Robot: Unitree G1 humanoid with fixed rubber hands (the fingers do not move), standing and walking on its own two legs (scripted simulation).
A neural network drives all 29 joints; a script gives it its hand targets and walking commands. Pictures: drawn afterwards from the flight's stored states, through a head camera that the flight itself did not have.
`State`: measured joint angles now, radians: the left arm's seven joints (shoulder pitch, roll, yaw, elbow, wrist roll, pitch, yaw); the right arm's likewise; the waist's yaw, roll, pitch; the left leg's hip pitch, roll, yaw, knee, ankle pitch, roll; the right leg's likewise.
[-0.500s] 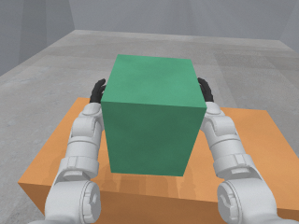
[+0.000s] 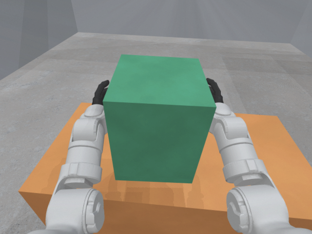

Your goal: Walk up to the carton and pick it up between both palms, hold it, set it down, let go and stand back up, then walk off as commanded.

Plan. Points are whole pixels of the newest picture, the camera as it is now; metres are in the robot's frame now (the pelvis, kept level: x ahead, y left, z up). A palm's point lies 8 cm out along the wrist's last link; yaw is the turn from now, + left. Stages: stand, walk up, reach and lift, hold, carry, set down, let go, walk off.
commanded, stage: reach and lift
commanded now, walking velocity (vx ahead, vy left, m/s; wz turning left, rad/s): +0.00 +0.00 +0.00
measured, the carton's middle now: (156, 119) +0.37 +0.02 +0.17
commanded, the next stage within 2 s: hold in 0.12 s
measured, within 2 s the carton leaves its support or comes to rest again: neither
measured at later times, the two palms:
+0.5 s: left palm (97, 107) +0.36 +0.17 +0.21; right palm (216, 104) +0.37 -0.13 +0.22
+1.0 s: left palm (97, 106) +0.36 +0.17 +0.21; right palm (216, 103) +0.37 -0.12 +0.22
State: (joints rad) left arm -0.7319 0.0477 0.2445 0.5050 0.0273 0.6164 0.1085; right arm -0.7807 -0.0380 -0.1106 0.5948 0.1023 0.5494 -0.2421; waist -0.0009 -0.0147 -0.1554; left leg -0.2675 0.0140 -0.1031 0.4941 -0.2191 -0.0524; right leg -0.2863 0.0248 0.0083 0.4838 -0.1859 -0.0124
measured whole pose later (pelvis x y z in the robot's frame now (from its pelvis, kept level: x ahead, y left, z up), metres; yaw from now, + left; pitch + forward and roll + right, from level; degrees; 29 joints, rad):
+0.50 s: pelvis +0.00 +0.00 +0.00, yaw +0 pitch -1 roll +0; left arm -0.73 0.05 0.25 0.44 0.03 0.70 0.12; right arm -0.79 -0.04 -0.11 0.57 0.12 0.61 -0.25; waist 0.00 -0.01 -0.18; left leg -0.27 0.01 -0.10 0.49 -0.21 -0.05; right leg -0.29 0.02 0.01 0.48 -0.18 -0.01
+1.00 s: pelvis +0.00 +0.00 +0.00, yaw +0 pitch -1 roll +0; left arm -0.73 0.05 0.25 0.43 0.03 0.71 0.12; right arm -0.80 -0.04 -0.11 0.57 0.12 0.62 -0.25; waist 0.00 -0.01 -0.18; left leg -0.27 0.01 -0.10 0.49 -0.21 -0.05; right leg -0.29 0.02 0.01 0.48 -0.18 -0.01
